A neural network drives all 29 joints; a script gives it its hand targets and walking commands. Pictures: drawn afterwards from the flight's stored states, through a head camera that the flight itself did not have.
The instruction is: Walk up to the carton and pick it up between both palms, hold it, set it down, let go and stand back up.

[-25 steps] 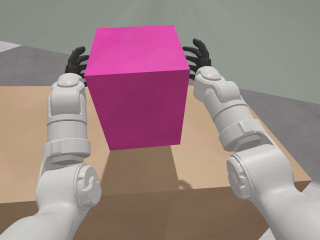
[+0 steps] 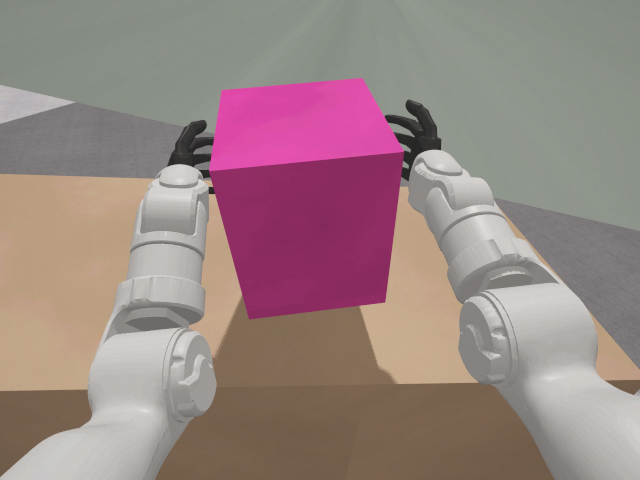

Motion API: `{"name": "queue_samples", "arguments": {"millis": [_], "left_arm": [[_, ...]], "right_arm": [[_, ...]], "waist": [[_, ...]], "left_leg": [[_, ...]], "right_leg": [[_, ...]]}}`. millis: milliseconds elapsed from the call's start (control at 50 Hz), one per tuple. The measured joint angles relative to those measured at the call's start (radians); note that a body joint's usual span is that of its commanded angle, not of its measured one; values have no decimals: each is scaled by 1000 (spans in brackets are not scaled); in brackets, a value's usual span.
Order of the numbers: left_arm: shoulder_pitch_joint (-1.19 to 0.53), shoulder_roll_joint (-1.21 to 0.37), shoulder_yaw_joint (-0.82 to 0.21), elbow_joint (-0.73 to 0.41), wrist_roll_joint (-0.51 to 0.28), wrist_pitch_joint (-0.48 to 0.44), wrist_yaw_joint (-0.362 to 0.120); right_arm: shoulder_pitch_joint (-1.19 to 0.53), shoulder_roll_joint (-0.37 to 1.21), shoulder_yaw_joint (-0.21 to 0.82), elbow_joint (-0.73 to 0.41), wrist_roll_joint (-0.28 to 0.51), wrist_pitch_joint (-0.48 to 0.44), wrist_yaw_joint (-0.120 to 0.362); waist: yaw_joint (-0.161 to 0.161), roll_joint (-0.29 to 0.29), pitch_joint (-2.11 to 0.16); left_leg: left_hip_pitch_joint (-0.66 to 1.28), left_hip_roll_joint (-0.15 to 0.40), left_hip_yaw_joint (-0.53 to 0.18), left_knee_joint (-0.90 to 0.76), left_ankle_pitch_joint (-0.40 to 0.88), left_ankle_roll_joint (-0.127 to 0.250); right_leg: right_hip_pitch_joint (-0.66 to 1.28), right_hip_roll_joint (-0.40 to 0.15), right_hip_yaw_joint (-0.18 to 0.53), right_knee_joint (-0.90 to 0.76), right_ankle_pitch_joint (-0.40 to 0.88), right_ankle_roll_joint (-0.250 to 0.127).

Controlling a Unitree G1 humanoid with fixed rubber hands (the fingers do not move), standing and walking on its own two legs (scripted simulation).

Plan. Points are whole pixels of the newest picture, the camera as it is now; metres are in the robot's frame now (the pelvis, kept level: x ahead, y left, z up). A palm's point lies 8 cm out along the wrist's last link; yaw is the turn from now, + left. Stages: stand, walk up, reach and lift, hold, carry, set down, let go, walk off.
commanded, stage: set down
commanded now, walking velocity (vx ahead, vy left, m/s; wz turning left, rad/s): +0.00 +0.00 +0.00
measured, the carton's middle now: (305, 199) +0.45 +0.03 +0.20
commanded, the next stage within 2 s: none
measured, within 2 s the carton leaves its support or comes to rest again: rests again in 1.98 s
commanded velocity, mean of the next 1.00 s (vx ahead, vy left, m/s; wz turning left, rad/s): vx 0.00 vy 0.00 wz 0.00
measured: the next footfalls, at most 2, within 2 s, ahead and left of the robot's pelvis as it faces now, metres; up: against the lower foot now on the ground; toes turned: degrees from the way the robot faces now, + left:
none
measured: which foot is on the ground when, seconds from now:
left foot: down 0.00-1.00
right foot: down 0.00-1.00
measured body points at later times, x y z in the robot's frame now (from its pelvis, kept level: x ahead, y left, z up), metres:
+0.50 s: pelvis +0.01 -0.01 +0.00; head -0.04 +0.01 +0.45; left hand +0.42 +0.17 +0.21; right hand +0.44 -0.12 +0.25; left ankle +0.01 +0.12 -0.75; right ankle -0.01 -0.11 -0.75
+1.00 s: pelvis +0.00 -0.01 +0.00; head -0.05 +0.01 +0.45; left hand +0.40 +0.18 +0.20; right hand +0.42 -0.11 +0.22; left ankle +0.01 +0.12 -0.75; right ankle -0.01 -0.11 -0.75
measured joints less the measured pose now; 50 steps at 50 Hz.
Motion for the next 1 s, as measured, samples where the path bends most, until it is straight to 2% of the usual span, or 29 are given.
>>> {"name": "queue_samples", "arguments": {"millis": [100, 240, 560, 720, 880, 1000], "left_arm": [[-11, -1, 1, 50, 0, -16, 3], [12, -10, 4, 34, -8, -49, 11], [129, -10, -10, -126, -45, -43, 7], [144, -16, -2, -133, -32, -54, -4], [133, -36, 10, -99, -1, -57, 1], [134, -52, 6, -92, -3, -61, 22]], "right_arm": [[-17, -8, -12, 54, -8, -13, 5], [-11, -17, 38, 42, 26, -32, 4], [77, 21, 100, -97, 50, -29, -20], [113, 41, 77, -134, 20, -28, -23], [126, 39, 44, -93, -18, -54, 2], [126, 34, 11, -69, -44, -73, 23]], "waist": [[-7, -7, 7], [-5, -4, 36], [-3, 14, 53], [-6, 17, 56], [13, 14, 57], [24, 14, 57]], "left_leg": [[18, 4, 2, -10, -2, -4], [30, 18, 11, -16, -6, -11], [-23, 21, -9, -9, -2, -20], [-25, 14, -10, -4, 0, -15], [-10, 12, 10, -15, 8, -10], [-12, 12, 16, -17, 14, -8]], "right_leg": [[17, 3, -1, -9, -2, -4], [29, 15, 7, -25, 5, -11], [-13, 18, -19, -24, 5, -18], [-17, 11, -22, -13, 2, -14], [-16, 7, -7, -5, 5, -9], [-21, 5, -5, -3, 10, -8]]}}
